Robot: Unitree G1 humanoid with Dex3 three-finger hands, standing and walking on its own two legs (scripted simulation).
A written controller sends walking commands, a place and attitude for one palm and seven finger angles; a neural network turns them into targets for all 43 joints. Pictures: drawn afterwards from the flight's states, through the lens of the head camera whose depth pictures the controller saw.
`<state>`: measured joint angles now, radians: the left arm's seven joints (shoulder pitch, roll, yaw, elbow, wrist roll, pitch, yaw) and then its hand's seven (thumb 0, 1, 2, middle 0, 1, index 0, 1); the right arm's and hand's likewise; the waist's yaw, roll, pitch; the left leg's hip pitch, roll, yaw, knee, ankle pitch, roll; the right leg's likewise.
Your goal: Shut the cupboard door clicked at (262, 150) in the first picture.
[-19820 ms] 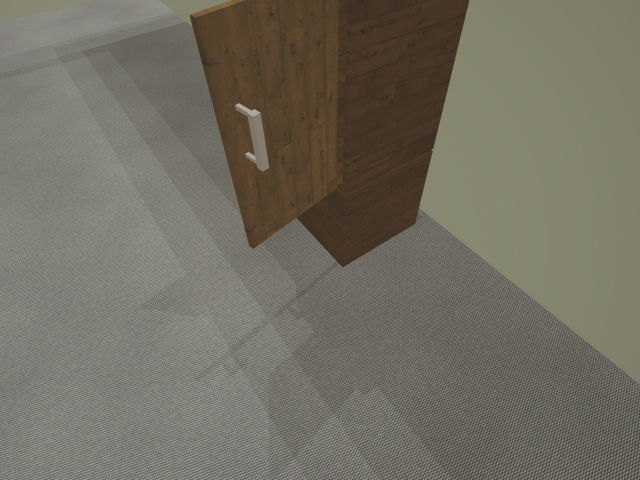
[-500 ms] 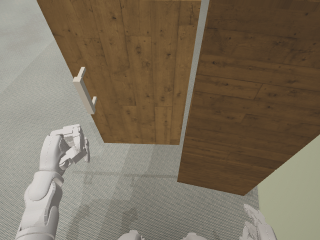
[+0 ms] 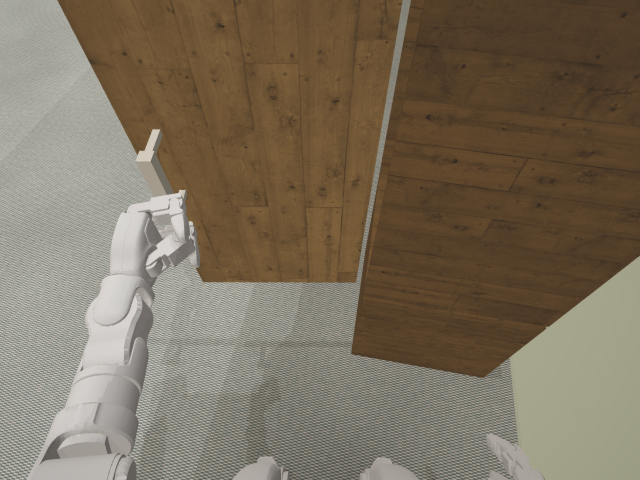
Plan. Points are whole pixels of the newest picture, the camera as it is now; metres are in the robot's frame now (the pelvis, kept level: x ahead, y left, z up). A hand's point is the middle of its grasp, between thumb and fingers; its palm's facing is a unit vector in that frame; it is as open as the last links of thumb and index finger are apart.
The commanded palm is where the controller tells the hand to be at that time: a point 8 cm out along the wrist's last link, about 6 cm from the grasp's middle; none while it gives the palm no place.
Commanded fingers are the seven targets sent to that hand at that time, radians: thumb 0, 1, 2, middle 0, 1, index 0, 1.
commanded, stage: bring the fist close to the handle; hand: left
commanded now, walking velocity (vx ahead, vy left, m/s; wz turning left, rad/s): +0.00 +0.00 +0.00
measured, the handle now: (166, 181) +0.50 +0.23 +0.06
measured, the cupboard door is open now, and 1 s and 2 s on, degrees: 100 97 78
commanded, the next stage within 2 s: push the door shut along its arc in 0.44 s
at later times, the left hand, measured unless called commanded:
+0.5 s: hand (197, 236) +0.40 +0.16 +0.07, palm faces +0.02 -1.00 -0.02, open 3.1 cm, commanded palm +0.37 +0.22 +0.06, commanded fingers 0.00 0.90 0.90 -1.30 -1.50 -1.30 -1.50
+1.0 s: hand (207, 206) +0.45 +0.16 +0.07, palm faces -0.10 -0.99 -0.03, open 3.1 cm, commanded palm +0.43 +0.21 +0.06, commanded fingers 0.00 0.90 0.90 -1.30 -1.50 -1.30 -1.50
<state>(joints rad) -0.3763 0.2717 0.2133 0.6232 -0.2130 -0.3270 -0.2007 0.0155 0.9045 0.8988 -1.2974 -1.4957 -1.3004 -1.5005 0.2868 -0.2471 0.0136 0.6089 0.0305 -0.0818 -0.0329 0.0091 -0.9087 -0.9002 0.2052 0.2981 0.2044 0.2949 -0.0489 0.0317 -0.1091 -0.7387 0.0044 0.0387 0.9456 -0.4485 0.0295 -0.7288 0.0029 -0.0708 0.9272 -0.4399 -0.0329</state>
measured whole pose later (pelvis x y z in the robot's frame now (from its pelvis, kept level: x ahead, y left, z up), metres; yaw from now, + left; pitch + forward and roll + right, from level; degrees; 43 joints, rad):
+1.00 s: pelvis -0.01 +0.00 -0.01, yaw +0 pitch +17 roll -1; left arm -0.75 0.39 0.28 1.06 -0.17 -0.41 -0.30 0.02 0.90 0.90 -1.30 -1.50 -1.30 -1.50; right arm 0.33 -0.27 0.02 0.63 0.03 -0.01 -0.03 0.01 -0.91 -0.90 0.21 0.30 0.20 0.29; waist -0.11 0.02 -0.10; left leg -0.85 0.01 0.03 0.99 -0.44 0.03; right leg -0.83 0.01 -0.08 0.97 -0.43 -0.04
